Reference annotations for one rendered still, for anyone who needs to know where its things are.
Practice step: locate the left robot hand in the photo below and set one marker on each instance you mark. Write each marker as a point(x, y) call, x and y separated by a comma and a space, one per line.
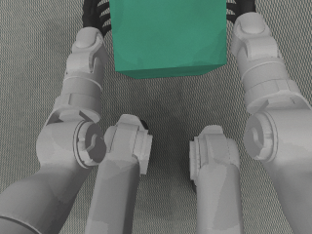
point(91, 15)

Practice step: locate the left robot forearm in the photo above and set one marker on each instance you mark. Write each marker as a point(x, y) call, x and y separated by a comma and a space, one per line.
point(83, 80)

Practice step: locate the right robot hand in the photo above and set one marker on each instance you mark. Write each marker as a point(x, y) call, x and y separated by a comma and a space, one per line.
point(239, 8)

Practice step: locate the right robot foot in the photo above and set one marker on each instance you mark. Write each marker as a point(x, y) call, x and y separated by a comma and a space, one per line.
point(193, 184)

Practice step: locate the right robot thigh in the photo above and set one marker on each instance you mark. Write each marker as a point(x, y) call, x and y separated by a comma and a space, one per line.
point(218, 186)

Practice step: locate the right robot forearm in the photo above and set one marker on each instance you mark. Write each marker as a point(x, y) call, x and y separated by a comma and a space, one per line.
point(261, 67)

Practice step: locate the right robot upper arm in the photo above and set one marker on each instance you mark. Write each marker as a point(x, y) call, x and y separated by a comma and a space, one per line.
point(281, 139)

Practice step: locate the left robot upper arm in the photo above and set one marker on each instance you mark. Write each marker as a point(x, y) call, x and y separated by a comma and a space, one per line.
point(41, 203)

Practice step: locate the carton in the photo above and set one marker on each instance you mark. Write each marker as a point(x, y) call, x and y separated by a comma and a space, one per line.
point(168, 38)

